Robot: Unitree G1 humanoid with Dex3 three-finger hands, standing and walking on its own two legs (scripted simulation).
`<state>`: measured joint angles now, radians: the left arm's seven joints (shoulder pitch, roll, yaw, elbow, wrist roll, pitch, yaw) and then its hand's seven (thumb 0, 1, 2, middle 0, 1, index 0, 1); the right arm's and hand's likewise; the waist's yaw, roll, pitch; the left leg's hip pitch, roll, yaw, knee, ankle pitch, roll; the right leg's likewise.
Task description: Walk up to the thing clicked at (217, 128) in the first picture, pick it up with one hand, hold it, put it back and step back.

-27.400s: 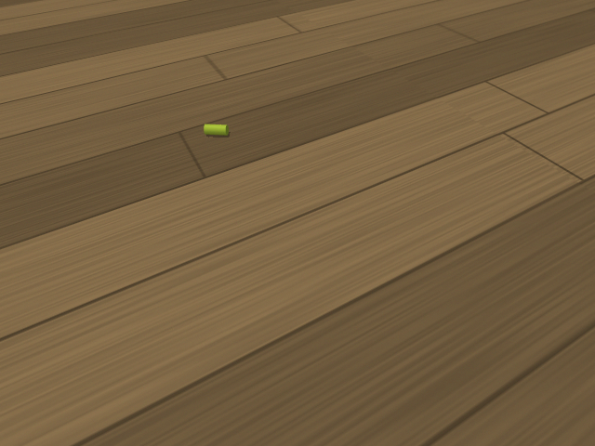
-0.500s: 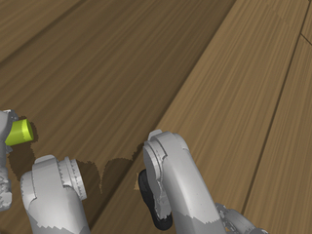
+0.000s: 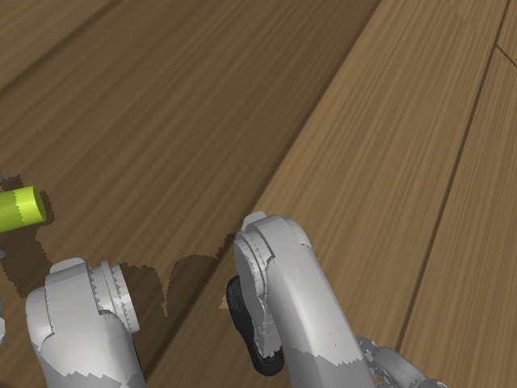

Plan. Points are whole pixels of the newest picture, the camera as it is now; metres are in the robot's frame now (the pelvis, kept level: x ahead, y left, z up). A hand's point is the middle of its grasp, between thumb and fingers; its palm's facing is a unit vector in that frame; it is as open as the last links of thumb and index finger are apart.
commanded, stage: open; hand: left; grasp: from above
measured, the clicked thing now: out of the picture +0.41 +0.32 -0.27
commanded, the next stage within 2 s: withdraw in 0.18 s
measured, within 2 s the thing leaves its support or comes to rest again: neither
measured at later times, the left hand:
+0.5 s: hand out of the picture +0.41 +0.31 -0.23, palm faces -0.32 -0.15 -0.94, open 13.9 cm
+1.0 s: hand out of the picture +0.38 +0.32 -0.07, palm faces -0.48 -0.11 -0.87, open 13.6 cm
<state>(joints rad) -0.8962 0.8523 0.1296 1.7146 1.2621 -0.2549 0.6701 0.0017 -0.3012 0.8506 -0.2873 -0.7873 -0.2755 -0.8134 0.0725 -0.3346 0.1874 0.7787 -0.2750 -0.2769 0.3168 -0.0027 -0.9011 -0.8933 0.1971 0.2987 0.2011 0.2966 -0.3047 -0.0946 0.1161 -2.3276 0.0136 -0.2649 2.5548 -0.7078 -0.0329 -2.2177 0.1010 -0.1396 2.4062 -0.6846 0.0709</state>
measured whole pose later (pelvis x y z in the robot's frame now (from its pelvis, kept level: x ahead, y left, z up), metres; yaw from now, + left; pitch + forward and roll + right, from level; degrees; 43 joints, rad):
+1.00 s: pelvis -0.01 -0.02 +0.07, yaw +7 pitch +32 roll -5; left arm -0.84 0.61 -0.03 1.33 1.15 -0.18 0.28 0.00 -0.44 0.97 -0.12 -0.97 -0.13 -0.98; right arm 0.10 -0.31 0.03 0.71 -0.10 -0.07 0.18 0.00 -0.91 -0.89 0.20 0.30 0.20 0.30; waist -0.15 0.01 -0.11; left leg -2.19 0.01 -0.14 2.27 -0.64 -0.03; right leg -2.13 0.05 -0.06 2.23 -0.66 0.03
